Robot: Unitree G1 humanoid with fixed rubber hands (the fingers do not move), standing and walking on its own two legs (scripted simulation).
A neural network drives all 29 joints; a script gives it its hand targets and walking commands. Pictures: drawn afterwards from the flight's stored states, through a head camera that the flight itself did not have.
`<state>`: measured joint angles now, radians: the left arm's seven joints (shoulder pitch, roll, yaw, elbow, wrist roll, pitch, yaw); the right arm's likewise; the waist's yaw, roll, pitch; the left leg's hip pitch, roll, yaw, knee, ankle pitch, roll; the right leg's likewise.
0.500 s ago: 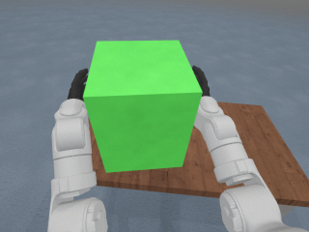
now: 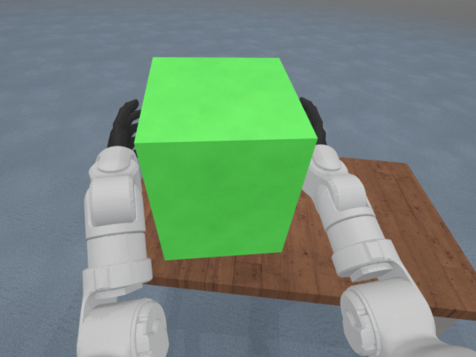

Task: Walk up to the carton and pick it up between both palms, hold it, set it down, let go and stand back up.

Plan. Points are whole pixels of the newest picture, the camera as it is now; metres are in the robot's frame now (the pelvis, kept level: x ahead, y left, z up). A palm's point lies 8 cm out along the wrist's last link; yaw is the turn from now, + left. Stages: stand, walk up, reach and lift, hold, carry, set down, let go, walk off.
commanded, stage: hold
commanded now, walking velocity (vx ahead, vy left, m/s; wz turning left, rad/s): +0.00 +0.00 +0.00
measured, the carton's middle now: (221, 160) +0.38 +0.01 +0.20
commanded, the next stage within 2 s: none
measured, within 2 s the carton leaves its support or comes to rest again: neither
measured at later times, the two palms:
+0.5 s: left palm (120, 152) +0.36 +0.16 +0.23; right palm (310, 148) +0.37 -0.13 +0.23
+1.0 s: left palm (125, 155) +0.36 +0.15 +0.22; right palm (314, 152) +0.36 -0.14 +0.22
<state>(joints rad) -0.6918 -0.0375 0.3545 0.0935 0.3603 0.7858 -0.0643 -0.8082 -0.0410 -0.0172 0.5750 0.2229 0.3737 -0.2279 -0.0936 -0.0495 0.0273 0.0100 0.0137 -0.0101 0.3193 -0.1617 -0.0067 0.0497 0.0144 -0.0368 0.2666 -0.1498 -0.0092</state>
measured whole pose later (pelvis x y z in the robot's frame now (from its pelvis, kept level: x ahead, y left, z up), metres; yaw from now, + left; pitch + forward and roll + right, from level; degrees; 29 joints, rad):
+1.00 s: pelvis +0.00 +0.00 +0.00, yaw +0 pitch -10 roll -1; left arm -0.66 -0.03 0.35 0.06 0.36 0.79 -0.08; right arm -0.78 -0.03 -0.02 0.52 0.23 0.39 -0.24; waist -0.11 -0.06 0.05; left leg 0.02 0.01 -0.01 0.32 -0.16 -0.01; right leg 0.05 0.01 -0.04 0.27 -0.15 -0.01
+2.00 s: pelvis +0.00 +0.00 +0.00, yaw +1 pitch -10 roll -1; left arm -0.67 -0.04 0.37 0.07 0.36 0.80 -0.08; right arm -0.79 -0.03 0.00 0.54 0.23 0.39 -0.25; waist -0.10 -0.05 0.03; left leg 0.03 0.01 -0.03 0.32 -0.17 -0.01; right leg 0.08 0.01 -0.05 0.26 -0.16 -0.01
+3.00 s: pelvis +0.00 +0.00 +0.00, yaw +0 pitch -9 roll -1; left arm -0.68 -0.02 0.35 0.07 0.34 0.78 -0.07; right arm -0.80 -0.02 -0.03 0.53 0.21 0.38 -0.24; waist -0.10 -0.05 0.03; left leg 0.00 0.01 -0.02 0.31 -0.15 -0.01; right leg 0.04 0.01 -0.04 0.27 -0.15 -0.01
